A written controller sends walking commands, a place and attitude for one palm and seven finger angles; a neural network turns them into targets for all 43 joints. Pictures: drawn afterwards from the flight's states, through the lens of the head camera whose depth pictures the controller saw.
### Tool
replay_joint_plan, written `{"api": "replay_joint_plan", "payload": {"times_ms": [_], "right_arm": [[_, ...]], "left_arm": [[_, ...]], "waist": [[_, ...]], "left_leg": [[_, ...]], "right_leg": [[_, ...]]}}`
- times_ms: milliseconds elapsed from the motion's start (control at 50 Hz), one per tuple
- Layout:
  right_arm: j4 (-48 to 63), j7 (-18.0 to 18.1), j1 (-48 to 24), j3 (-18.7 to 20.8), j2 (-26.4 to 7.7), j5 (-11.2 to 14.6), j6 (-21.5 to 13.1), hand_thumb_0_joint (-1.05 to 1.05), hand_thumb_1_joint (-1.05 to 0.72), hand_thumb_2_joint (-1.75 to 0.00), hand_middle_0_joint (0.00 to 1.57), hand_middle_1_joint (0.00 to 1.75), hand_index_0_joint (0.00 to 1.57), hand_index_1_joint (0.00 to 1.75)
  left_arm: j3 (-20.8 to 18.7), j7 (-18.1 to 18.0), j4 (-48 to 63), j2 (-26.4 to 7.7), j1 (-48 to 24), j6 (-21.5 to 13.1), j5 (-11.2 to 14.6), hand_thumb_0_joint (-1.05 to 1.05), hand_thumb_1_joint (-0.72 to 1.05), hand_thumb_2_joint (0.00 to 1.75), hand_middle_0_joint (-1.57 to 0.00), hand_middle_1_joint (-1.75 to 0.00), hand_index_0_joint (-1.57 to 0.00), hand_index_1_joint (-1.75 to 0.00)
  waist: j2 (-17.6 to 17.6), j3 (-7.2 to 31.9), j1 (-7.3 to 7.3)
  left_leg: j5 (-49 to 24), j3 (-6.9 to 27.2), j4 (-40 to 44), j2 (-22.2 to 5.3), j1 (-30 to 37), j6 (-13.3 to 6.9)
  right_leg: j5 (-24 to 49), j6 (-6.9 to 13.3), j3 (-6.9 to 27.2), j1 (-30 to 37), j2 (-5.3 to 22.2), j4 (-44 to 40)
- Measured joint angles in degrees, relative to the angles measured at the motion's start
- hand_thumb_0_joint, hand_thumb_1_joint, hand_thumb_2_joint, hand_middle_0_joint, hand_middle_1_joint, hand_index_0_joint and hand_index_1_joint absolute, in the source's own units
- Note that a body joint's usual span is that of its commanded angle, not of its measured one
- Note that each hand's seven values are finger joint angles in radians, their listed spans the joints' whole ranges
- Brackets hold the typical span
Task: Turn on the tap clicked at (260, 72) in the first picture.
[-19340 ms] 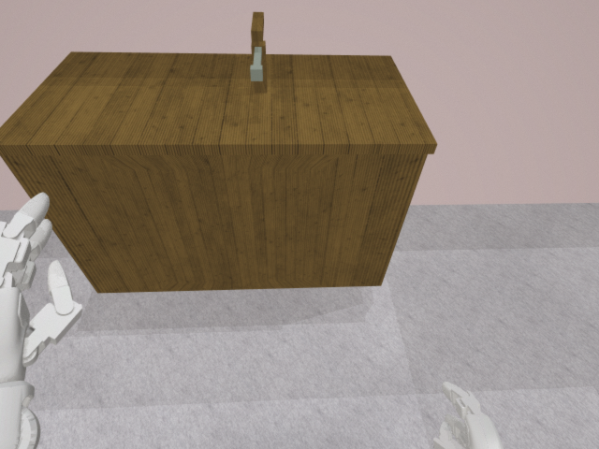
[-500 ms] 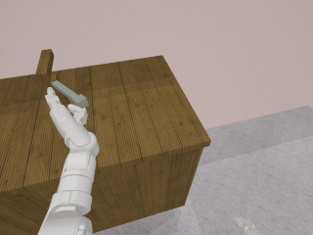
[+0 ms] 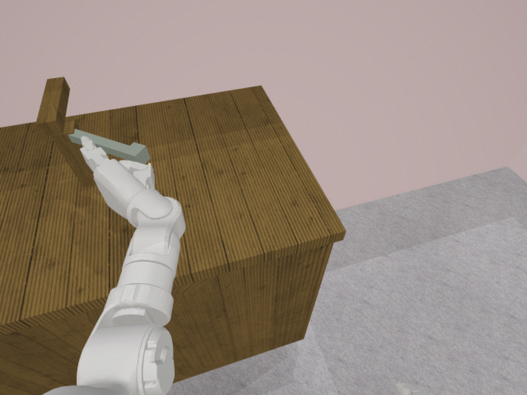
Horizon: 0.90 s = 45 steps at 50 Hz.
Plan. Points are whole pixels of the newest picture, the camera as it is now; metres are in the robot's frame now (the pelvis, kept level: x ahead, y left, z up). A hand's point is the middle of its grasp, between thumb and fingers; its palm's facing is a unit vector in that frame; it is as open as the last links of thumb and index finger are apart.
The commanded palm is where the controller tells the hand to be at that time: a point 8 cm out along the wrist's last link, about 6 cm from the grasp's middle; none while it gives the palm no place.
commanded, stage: push the lever round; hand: left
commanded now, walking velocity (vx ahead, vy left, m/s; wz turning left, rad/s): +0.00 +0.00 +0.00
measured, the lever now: (137, 155) +0.46 +0.22 +0.12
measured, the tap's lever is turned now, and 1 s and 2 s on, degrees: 50 74 79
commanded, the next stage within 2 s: lift the hand up off the lever in 0.90 s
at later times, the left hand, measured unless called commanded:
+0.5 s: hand (164, 157) +0.47 +0.17 +0.12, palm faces +0.80 -0.58 -0.12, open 7.5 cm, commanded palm +0.41 +0.18 +0.12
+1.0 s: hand (174, 145) +0.50 +0.16 +0.12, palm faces +0.80 -0.59 -0.13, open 7.6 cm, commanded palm +0.45 +0.18 +0.12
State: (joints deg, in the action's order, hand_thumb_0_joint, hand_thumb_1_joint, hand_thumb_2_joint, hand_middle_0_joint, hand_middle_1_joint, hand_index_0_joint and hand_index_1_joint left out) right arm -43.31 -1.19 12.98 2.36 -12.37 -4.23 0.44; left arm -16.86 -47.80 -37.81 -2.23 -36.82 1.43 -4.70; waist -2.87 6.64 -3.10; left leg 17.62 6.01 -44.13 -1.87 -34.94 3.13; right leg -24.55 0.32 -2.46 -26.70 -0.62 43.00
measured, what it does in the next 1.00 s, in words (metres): stands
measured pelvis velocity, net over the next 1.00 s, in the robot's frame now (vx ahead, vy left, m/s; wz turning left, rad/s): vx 0.01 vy -0.01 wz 0.00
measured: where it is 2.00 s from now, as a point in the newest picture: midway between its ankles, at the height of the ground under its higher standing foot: outside the picture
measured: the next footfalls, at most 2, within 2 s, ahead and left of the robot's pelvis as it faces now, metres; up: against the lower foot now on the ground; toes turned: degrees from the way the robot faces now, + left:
none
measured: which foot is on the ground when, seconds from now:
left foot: down 0.00-1.00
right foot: down 0.00-1.00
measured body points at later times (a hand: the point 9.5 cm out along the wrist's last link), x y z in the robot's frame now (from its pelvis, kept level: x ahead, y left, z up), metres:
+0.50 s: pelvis +0.01 +0.00 -0.01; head +0.04 -0.01 +0.44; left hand +0.42 +0.20 +0.12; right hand +0.09 -0.25 -0.14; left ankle +0.05 +0.15 -0.71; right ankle -0.03 -0.12 -0.71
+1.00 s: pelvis +0.01 -0.01 -0.01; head +0.06 -0.01 +0.44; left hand +0.45 +0.19 +0.13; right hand +0.06 -0.26 -0.14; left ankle +0.05 +0.15 -0.71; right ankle -0.03 -0.12 -0.71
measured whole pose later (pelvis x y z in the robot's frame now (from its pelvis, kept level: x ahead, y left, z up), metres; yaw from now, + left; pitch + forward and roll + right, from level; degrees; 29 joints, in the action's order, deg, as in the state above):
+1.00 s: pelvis +0.01 -0.01 -0.01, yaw +0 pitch +14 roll -2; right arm -45.7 -4.9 16.4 3.4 -12.3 -7.4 -0.6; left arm -24.1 -55.7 -53.2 -3.9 -53.0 1.4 -9.9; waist -3.2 8.8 -6.2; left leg 19.4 6.4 -47.4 -2.2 -42.4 3.6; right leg -26.5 0.8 -2.8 -34.2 -1.0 46.5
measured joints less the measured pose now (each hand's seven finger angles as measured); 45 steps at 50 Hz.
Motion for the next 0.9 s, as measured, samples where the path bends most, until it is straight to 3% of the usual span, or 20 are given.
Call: {"api": "replay_joint_plan", "payload": {"times_ms": [500, 900], "right_arm": [[-1.66, -2.69, 0.79, 0.72, 0.42, -2.13, -0.50, 0.01, -0.91, -0.90, 0.20, 0.30, 0.20, 0.30], [-2.35, -3.56, 3.05, 1.18, 0.25, -3.02, -1.16, 0.01, -0.91, -0.90, 0.20, 0.30, 0.20, 0.30]], "left_arm": [[-3.93, -6.78, -8.99, 0.58, -10.06, 1.27, -3.34, 0.00, 0.96, 0.93, -0.15, -0.15, -0.15, -0.15], [-6.06, -7.57, -14.00, -1.16, -14.81, 0.40, -4.76, 0.02, 0.96, 0.93, -0.15, -0.15, -0.14, -0.14]], "waist": [[-0.04, 1.43, -1.18], [-0.22, 2.10, -2.58]], "left_leg": [[1.02, 0.52, -2.21, 0.01, -4.56, 0.34], [1.59, 0.48, -3.08, -0.27, -6.89, 0.54]], "right_leg": [[-1.29, 0.28, -0.48, -4.44, -0.10, 2.37], [-1.83, 0.46, -0.40, -6.86, -0.37, 3.31]]}}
